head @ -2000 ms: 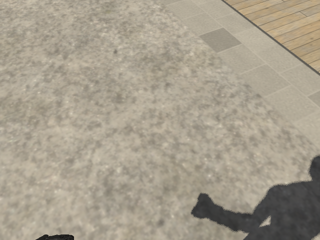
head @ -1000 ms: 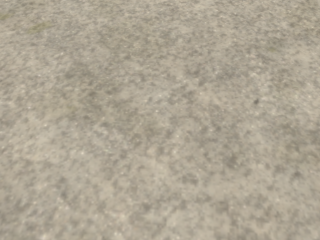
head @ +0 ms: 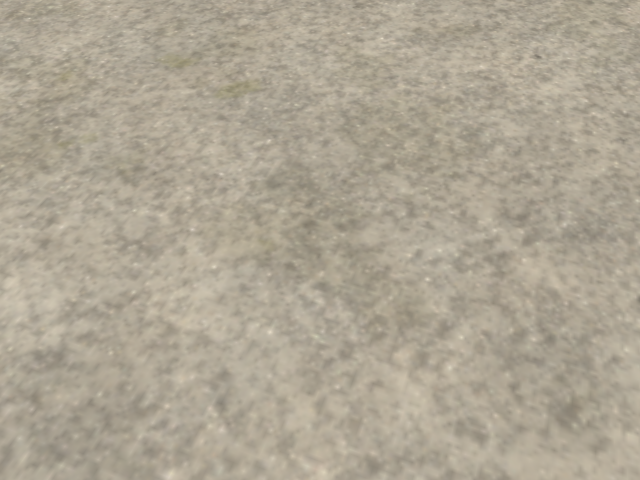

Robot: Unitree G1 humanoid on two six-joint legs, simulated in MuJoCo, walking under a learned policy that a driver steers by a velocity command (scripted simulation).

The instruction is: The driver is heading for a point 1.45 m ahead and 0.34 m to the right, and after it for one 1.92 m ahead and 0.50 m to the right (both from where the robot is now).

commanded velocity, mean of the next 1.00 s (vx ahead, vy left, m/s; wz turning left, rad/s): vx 0.22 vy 0.00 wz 0.00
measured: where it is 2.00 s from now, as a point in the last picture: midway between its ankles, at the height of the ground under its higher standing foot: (355, 345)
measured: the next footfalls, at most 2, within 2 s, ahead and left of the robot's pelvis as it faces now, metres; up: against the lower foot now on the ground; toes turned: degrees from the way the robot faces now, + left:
left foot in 1.04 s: +0.43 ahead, +0.08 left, +0.00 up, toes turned +1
right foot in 1.56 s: +0.74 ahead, -0.16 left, +0.00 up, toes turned -4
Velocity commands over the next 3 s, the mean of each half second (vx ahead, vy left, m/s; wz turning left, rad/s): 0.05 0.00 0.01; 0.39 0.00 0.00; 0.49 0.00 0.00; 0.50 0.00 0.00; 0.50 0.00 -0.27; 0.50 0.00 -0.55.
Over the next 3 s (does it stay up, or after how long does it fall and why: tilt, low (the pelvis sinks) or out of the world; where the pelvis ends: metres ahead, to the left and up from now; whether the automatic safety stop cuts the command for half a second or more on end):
stays up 1.34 -0.13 0.01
